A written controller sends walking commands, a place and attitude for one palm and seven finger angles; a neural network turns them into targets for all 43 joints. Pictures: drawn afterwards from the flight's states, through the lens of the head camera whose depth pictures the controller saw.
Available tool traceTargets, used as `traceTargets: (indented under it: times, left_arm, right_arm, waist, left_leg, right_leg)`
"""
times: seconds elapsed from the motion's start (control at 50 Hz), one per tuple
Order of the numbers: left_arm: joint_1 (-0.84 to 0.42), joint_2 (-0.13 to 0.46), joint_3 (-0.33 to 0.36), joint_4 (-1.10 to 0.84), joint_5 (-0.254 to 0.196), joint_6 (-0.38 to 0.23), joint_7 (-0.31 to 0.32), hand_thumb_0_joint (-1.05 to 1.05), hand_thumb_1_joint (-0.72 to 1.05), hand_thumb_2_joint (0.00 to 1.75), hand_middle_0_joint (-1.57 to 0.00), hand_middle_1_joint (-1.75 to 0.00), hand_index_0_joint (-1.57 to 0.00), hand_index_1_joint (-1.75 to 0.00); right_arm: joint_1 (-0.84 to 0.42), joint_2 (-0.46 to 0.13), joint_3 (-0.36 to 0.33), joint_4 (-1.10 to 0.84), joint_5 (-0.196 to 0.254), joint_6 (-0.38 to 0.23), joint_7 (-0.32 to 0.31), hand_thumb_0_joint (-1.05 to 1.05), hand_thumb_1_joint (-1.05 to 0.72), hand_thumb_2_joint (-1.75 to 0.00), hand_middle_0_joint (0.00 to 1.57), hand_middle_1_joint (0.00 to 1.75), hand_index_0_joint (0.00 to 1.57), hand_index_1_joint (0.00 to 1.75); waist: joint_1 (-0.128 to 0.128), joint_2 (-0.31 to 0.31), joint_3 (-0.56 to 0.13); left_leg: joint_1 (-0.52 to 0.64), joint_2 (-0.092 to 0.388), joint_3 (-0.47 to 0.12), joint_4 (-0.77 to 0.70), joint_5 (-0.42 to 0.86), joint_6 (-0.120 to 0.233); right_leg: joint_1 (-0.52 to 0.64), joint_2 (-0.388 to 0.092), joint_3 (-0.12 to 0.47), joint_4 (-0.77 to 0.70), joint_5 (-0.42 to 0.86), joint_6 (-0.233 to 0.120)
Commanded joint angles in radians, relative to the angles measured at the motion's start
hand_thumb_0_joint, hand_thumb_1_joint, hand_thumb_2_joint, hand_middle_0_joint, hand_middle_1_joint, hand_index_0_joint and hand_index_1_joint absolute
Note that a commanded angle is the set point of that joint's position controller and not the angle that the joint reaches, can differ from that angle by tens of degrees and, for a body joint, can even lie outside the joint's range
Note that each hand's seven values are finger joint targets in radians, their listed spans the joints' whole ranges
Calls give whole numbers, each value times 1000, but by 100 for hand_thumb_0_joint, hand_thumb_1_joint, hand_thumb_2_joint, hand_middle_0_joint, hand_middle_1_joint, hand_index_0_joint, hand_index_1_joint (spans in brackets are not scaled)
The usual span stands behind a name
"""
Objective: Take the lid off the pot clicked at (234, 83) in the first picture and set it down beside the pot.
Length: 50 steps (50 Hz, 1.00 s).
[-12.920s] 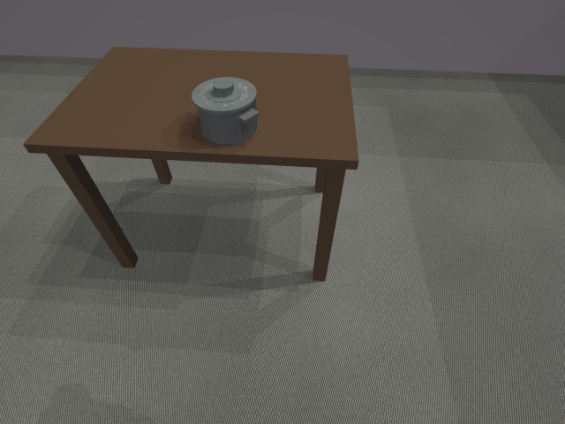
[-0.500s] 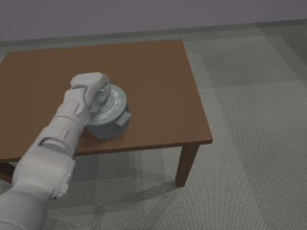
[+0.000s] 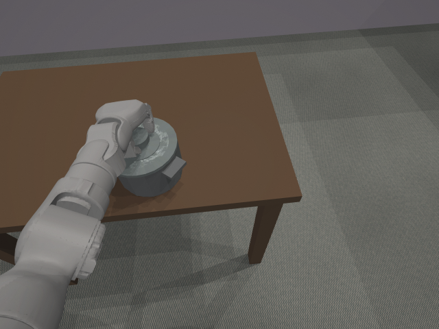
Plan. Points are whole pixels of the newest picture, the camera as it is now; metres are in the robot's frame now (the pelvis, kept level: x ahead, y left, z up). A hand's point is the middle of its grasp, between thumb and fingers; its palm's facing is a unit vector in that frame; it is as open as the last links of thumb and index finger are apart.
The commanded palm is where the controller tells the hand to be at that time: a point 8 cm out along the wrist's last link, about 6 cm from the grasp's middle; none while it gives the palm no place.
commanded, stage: lift the lid straight up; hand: left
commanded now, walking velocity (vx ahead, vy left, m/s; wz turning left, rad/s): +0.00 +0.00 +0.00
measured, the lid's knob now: (136, 138) +0.50 +0.15 +0.03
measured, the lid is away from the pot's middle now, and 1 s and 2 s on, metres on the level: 0.01 0.02 0.02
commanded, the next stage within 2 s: none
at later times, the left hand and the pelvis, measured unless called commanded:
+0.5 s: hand (123, 134) +0.47 +0.16 +0.09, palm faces -0.34 -0.07 -0.94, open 8.2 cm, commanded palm +0.47 +0.16 +0.16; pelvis +0.00 +0.00 +0.00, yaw +1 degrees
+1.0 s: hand (114, 116) +0.47 +0.16 +0.13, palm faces -0.29 -0.06 -0.96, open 8.2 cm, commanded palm +0.47 +0.17 +0.20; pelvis +0.00 +0.00 +0.01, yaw +1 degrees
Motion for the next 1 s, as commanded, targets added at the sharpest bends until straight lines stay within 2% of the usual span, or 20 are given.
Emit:
traceTargets:
  times: [0.0,0.04,0.08,0.16,0.22,0.26,0.3,0.34,0.4,0.44,0.46,0.5,0.56,0.62,0.66,0.7,0.74,0.88,0.94,0.98]
  left_arm:
    - [-476,193,22,-143,12,8,37,0,58,103,-78,-106,-77,-104]
    - [-522,186,9,-156,8,16,40,0,58,103,-79,-106,-77,-104]
    - [-564,274,77,-228,13,6,49,0,58,103,-79,-106,-77,-104]
    - [-573,198,23,-252,0,0,39,0,59,103,-79,-106,-77,-104]
    - [-583,293,87,-238,2,7,47,0,59,103,-79,-106,-77,-104]
    - [-603,321,113,-294,-11,-2,48,0,59,103,-79,-106,-77,-104]
    - [-579,312,104,-317,2,-5,47,0,59,103,-79,-106,-77,-104]
    - [-518,240,51,-261,9,13,36,0,59,103,-79,-106,-77,-104]
    - [-503,235,43,-204,-3,40,15,0,59,103,-79,-106,-77,-104]
    - [-544,234,39,-238,-19,44,-1,0,59,103,-79,-106,-77,-104]
    - [-580,257,55,-298,-26,30,-9,0,59,103,-79,-106,-77,-104]
    - [-618,220,14,-360,-23,10,-25,0,59,103,-79,-106,-77,-104]
    - [-629,247,32,-392,-25,-12,-40,0,59,103,-79,-106,-77,-104]
    - [-610,236,24,-317,-34,3,-36,0,59,103,-79,-106,-77,-104]
    - [-610,238,32,-297,-32,11,-32,0,59,103,-79,-106,-77,-104]
    - [-633,275,52,-309,-20,17,-22,0,59,103,-79,-106,-77,-104]
    - [-654,251,30,-321,-14,26,-24,0,59,103,-79,-106,-77,-104]
    - [-656,313,78,-372,-15,30,-49,0,59,103,-79,-106,-77,-104]
    - [-608,261,43,-340,-18,41,-69,0,59,103,-79,-106,-77,-104]
    - [-563,278,57,-270,-22,52,-85,0,59,103,-79,-106,-77,-104]
  right_arm:
    - [44,-139,-44,-76,-4,-19,-4,0,-90,-90,20,30,20,30]
    - [47,-142,-44,-69,1,-20,-4,0,-90,-90,20,30,20,30]
    - [46,-141,-45,-74,-3,-28,-8,0,-90,-90,20,30,20,30]
    - [43,-129,-46,-73,-3,-37,-10,0,-90,-90,20,30,20,30]
    - [39,-135,-38,-67,-2,-43,-15,0,-90,-90,20,30,20,30]
    - [28,-132,-37,-77,-2,-51,-22,0,-90,-90,20,30,20,30]
    - [27,-128,-39,-79,-3,-58,-20,0,-90,-90,20,30,20,30]
    - [24,-126,-39,-73,-2,-52,-12,0,-90,-90,20,30,20,30]
    - [8,-139,-35,-73,4,-39,-7,0,-90,-90,20,30,20,30]
    - [-1,-135,-35,-80,4,-42,-10,0,-90,-90,20,30,20,30]
    - [-9,-135,-36,-87,5,-44,-11,0,-90,-90,20,30,20,30]
    - [-13,-123,-38,-93,3,-53,-11,0,-90,-90,20,30,20,30]
    - [-8,-126,-36,-91,3,-56,-16,0,-90,-90,20,30,20,30]
    - [-12,-130,-30,-77,8,-51,-16,0,-90,-90,20,30,20,30]
    - [-24,-132,-26,-79,9,-50,-18,0,-90,-90,20,30,20,30]
    - [-25,-130,-22,-79,7,-52,-17,0,-90,-90,20,30,20,30]
    - [-29,-127,-22,-81,6,-54,-15,0,-90,-90,20,30,20,30]
    - [-42,-128,-22,-104,0,-61,-10,0,-90,-90,20,30,20,30]
    - [-42,-127,-25,-102,1,-57,-1,0,-90,-90,20,30,20,30]
    - [-42,-138,-22,-94,5,-45,0,0,-90,-90,20,30,20,30]
  waist:
    - [-7,-68,-388]
    - [-16,-68,-364]
    - [7,-21,-450]
    - [-6,-15,-465]
    - [2,-46,-437]
    - [15,-36,-474]
    - [19,-21,-504]
    - [15,-35,-440]
    - [9,-86,-363]
    - [7,-88,-380]
    - [14,-50,-420]
    - [3,1,-467]
    - [5,-39,-478]
    - [3,-67,-376]
    - [12,-60,-368]
    - [18,-43,-386]
    - [14,-34,-409]
    - [31,-38,-493]
    - [29,-66,-431]
    - [29,-105,-374]
  left_leg:
    - [217,-13,-13,-12,412,36]
    - [206,-13,-13,-23,356,38]
    - [251,-16,-22,-23,396,38]
    - [294,-13,-29,-16,457,38]
    - [254,-22,-21,-29,396,44]
    - [258,-24,-20,-36,415,45]
    - [300,-22,-26,-30,477,43]
    - [286,-20,-19,-28,483,41]
    - [227,-23,-7,-43,405,42]
    - [235,-31,-5,-46,382,48]
    - [261,-30,-9,-43,416,47]
    - [344,-28,-23,-29,475,47]
    - [356,-24,-35,-29,510,49]
    - [299,-27,-25,-50,415,45]
    - [281,-29,-21,-57,394,43]
    - [291,-32,-25,-58,394,41]
    - [310,-30,-27,-57,417,38]
    - [344,-28,-36,-55,498,41]
    - [335,-24,-36,-56,507,43]
    - [288,-27,-26,-68,450,42]
  right_leg:
    - [165,58,-79,-13,387,-62]
    - [147,58,-78,-22,347,-63]
    - [196,56,-72,-14,379,-67]
    - [186,56,-76,-21,404,-65]
    - [225,57,-71,-27,409,-62]
    - [271,50,-65,-25,447,-63]
    - [277,49,-67,-21,479,-62]
    - [245,51,-74,-30,469,-61]
    - [239,51,-75,-38,439,-60]
    - [257,47,-72,-41,440,-58]
    - [273,43,-67,-37,458,-62]
    - [253,45,-68,-36,463,-61]
    - [264,47,-70,-39,479,-60]
    - [234,48,-78,-48,426,-60]
    - [235,45,-73,-48,412,-64]
    - [248,44,-72,-44,412,-66]
    - [248,43,-75,-40,424,-66]
    - [315,38,-69,-40,487,-62]
    - [290,41,-77,-50,473,-60]
    - [288,42,-77,-59,452,-60]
